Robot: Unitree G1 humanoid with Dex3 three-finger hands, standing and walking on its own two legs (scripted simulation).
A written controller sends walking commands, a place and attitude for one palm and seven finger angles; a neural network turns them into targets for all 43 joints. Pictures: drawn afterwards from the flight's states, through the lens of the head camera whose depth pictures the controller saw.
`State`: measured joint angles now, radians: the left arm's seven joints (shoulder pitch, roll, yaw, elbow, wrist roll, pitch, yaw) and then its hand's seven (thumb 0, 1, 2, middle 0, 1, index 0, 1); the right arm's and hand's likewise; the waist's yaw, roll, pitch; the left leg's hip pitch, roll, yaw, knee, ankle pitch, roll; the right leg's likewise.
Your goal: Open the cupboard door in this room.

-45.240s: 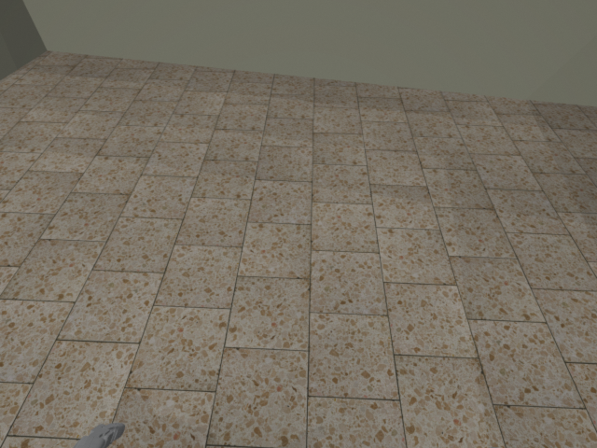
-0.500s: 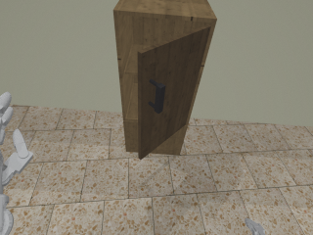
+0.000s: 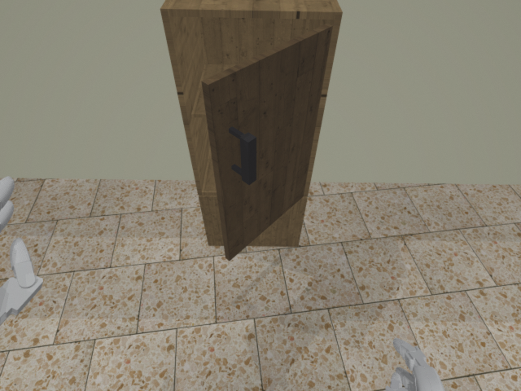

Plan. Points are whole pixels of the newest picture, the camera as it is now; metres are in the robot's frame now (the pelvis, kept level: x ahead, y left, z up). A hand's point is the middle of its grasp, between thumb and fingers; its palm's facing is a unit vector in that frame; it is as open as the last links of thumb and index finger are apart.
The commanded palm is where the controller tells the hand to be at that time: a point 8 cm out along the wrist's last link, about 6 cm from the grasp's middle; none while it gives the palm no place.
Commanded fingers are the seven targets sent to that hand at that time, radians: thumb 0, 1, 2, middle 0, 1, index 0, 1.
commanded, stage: let the arm hang, fingers relaxed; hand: left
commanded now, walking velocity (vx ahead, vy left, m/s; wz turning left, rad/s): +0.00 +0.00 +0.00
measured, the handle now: (241, 155) +0.56 +0.07 +0.03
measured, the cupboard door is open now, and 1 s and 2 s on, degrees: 47 47 47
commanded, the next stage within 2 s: look to check the result in 1.18 s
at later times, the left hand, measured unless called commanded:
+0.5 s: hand out of the picture +0.02 +0.20 -0.17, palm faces +0.07 -0.98 -0.18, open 6.9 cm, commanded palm none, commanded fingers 0.00 0.90 0.90 -0.20 -0.30 -0.20 -0.30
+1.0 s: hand out of the picture +0.00 +0.20 -0.17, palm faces +0.04 -0.98 -0.17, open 7.3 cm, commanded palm none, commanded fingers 0.00 0.90 0.90 -0.20 -0.30 -0.20 -0.30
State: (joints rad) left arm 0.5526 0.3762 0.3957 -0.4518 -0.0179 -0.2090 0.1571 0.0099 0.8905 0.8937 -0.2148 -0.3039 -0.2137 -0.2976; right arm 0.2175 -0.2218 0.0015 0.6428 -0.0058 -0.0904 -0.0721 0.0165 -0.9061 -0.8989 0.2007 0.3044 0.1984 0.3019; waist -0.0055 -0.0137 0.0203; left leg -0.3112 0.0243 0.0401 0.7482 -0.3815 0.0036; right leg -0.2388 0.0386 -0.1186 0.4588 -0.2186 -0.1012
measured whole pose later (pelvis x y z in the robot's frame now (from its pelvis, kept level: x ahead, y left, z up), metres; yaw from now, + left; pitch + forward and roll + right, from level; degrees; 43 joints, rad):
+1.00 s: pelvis +0.01 +0.04 +0.01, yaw +0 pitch -1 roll +0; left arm 0.29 0.11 0.00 1.15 0.01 0.00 0.04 0.00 0.92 0.89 -0.20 -0.30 -0.20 -0.29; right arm 0.31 -0.11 0.03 1.16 -0.02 0.00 -0.03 0.01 -0.91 -0.90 0.20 0.30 0.20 0.30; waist 0.00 0.01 0.03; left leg -0.16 -0.04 0.05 0.38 -0.20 0.05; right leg -0.18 0.00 -0.10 0.40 -0.20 -0.04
